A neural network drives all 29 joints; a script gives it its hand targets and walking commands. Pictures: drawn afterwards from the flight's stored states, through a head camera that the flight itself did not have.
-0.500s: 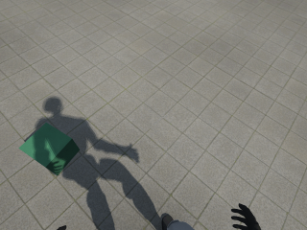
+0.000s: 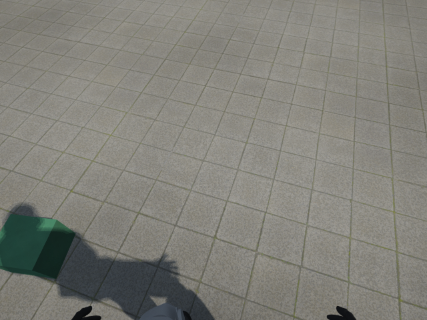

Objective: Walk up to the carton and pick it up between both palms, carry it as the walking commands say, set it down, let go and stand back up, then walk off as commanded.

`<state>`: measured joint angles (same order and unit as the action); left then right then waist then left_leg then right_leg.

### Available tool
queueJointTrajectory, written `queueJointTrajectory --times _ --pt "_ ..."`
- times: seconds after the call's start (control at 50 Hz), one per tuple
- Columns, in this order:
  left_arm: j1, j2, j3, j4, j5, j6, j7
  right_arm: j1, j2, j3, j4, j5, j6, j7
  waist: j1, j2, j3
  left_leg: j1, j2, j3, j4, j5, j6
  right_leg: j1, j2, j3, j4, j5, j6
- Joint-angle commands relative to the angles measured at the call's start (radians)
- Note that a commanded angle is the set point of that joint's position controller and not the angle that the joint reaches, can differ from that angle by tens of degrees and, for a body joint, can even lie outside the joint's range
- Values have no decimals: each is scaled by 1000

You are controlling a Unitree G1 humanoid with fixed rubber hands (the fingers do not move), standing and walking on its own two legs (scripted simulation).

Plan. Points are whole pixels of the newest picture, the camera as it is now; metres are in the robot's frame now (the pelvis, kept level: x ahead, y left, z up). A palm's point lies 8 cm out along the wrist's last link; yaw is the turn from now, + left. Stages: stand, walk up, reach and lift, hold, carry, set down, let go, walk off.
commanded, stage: walk off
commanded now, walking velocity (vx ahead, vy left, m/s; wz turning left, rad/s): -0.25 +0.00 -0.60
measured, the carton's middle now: (33, 246) +0.42 +0.80 -0.67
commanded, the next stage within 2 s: none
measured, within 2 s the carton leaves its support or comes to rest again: neither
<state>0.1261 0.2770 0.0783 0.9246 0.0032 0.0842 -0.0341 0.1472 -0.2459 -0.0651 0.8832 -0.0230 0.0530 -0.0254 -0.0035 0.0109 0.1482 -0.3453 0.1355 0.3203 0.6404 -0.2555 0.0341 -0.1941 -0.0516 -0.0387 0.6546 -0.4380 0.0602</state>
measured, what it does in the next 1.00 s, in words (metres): walks backwards, turning right: left foot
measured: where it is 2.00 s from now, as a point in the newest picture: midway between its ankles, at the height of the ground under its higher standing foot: outside the picture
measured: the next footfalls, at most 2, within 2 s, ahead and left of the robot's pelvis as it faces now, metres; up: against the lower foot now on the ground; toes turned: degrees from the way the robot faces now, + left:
left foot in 0.56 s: -0.12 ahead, +0.14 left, +0.00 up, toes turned -18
right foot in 1.10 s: -0.35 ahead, +0.02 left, +0.00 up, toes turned -41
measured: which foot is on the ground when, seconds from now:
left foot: down 0.00-0.00, up 0.02-0.54, down 0.56-1.00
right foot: down 0.00-0.56, up 0.58-1.00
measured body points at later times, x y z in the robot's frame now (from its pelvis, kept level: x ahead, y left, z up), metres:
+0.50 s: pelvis -0.13 +0.02 +0.02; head -0.06 +0.00 +0.46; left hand +0.01 +0.26 -0.13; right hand -0.07 -0.27 -0.12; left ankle -0.15 +0.16 -0.69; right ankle -0.05 -0.12 -0.72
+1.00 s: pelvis -0.24 +0.10 +0.01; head -0.18 +0.08 +0.46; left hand -0.03 +0.30 -0.14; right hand -0.28 -0.17 -0.12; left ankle -0.16 +0.15 -0.72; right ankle -0.39 +0.03 -0.67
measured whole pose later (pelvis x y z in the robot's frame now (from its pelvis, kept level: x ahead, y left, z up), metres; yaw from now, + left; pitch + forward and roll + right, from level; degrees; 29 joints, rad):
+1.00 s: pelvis -0.24 +0.10 +0.01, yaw -34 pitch +1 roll -1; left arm 0.15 0.29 0.09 0.96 0.00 0.11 -0.03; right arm 0.12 -0.19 -0.04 0.87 -0.03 0.03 -0.04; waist 0.00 -0.02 0.13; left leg -0.32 0.10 0.27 0.56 -0.25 0.05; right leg -0.29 -0.03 0.01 0.92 -0.55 0.12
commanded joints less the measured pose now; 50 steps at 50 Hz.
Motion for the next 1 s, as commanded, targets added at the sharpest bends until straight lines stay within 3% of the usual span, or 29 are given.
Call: queueJointTrajectory --times 0.0,0.02,0.06,0.1,0.18,0.24,0.28,0.3,0.36,0.42,0.46,0.48,0.5,0.52,0.54,0.56,0.58,0.6,0.64,0.66,0.7,0.72,0.74,0.78,0.82,0.86,0.92,0.96,0.98 --pt "113 251 43 -47 22 -39 17 12 -97 -33 -80 8 11 -3 58 -392 -122 -274 -47 -186 366 -380 -85 99 -382 468 -310 882 -171" --pt "139 249 49 -37 24 -43 32 -97 -66 -20 -96 11 24 -19 114 -397 -116 -205 -36 -260 525 -375 -78 -68 -393 438 -331 883 -261" --pt "50 167 25 -46 21 -33 54 -64 -92 -30 -64 3 43 4 41 -275 -81 -235 -32 -285 593 -234 -88 -18 -223 311 -327 687 -191" --pt "4 163 20 -69 23 -32 72 23 -93 -43 -10 3 38 8 -9 -185 -147 -231 -55 -289 645 -176 -89 32 -190 248 -280 842 -161" --pt "107 186 37 -51 22 -54 50 16 -98 -39 -9 0 16 6 36 -108 -212 -237 -74 -310 604 -138 -109 136 -188 304 -241 866 -166" --pt "84 175 33 -52 10 -56 50 -51 -77 -33 -47 17 20 7 45 -174 -191 -224 -94 -320 447 -148 -117 129 -156 364 -276 652 -176" --pt "124 177 34 -43 24 -53 57 -60 -70 -34 -56 26 27 -8 78 -219 -193 -214 -118 -310 345 -207 -127 158 -197 452 -314 643 -199" --pt "158 161 30 -34 20 -53 52 -60 -84 -38 -57 22 31 -19 76 -184 -211 -166 -129 -338 338 -212 -121 148 -184 481 -308 643 -195" --pt "93 201 41 -50 27 -45 46 4 -81 -39 -43 39 31 -26 44 -229 -243 -97 -152 -351 240 -248 -106 122 -173 537 -334 574 -188" --pt "37 189 40 -48 34 -36 37 39 -62 -34 -35 59 32 -26 17 -208 -249 25 -183 -353 83 -277 -95 28 -148 567 -384 420 -187" --pt "12 185 48 -54 24 -21 33 112 -85 -42 -24 57 19 -16 1 -229 -267 182 -213 -331 -24 -209 -74 -83 -101 553 -437 282 -136" --pt "-32 171 53 -64 26 -17 36 214 -113 -49 12 61 17 -21 -54 -245 -285 311 -151 -361 -202 -63 -60 -162 -87 522 -438 172 -80" --pt "-38 160 49 -80 14 -17 35 237 -162 -62 20 53 11 -25 -71 -148 -278 387 -108 -356 -347 -113 -17 -229 23 416 -374 62 4" --pt "-33 90 46 -85 -1 -19 31 206 -235 -72 4 31 4 -31 -72 176 -252 398 185 -664 -446 -175 75 -422 150 259 -47 -74 39" --pt "29 91 41 -75 25 -19 36 31 -270 -71 -61 9 8 -34 -4 234 -174 162 358 -732 -470 -118 141 -458 172 177 281 -138 54" --pt "91 84 42 -32 28 -20 40 -95 -217 -45 -117 -6 9 -34 54 143 -169 50 287 -583 -465 -73 133 -395 139 171 409 -112 28" --pt "71 129 57 -38 33 -15 33 -144 -181 -42 -139 -16 5 -23 47 144 -161 -35 273 -573 -451 -22 143 -345 128 171 537 -75 21" --pt "82 117 52 -28 44 -19 23 -192 -131 -24 -140 -2 -1 -25 82 83 -103 -88 195 -487 -396 85 111 -316 106 184 619 -13 16" --pt "189 123 61 23 37 -5 6 -217 -91 -5 -150 12 -4 -26 126 74 -112 -30 108 -342 -344 177 73 -321 117 152 733 63 27" --pt "185 114 55 23 32 3 7 -211 -90 -7 -163 7 -5 -24 91 128 -113 15 109 -325 -348 136 82 -361 112 132 722 52 43" --pt "123 119 57 0 25 1 4 -102 -96 -12 -135 16 -7 -23 37 116 -85 103 109 -342 -324 246 111 -417 102 105 723 34 58" --pt "118 125 60 -10 21 -1 5 -70 -97 -13 -123 19 -11 -21 37 154 -115 152 141 -361 -308 318 130 -425 100 109 726 31 61" --pt "73 99 50 -20 15 -2 -2 -39 -129 -15 -119 15 -13 -23 3 190 -116 245 124 -337 -290 321 136 -454 89 90 647 7 79" --pt "51 117 46 -23 22 2 -1 79 -141 -24 -79 8 -29 -25 -46 168 -161 363 178 -380 -257 380 144 -445 80 87 545 -2 81" --pt "21 114 45 -35 13 6 6 103 -137 -27 -67 11 -26 -29 -58 151 -178 370 228 -381 -251 474 177 -391 66 78 507 -41 87" --pt "39 73 31 -28 9 8 4 118 -161 -32 -43 9 -28 -35 -54 210 -200 393 201 -384 -250 382 144 -352 45 66 399 -94 74" --pt "31 95 31 -33 -4 12 5 74 -141 -28 -41 -10 -31 -13 -43 150 -250 432 235 -352 -223 470 168 -267 31 33 223 -151 56" --pt "41 51 15 -26 -1 8 11 41 -151 -33 -36 -11 -27 -15 -36 200 -257 336 243 -317 -216 479 167 -157 19 -3 146 -132 37" --pt "46 60 13 -29 -2 9 8 60 -175 -42 -22 -8 -23 -8 -27 178 -254 305 238 -309 -212 440 155 -113 6 14 71 -93 26"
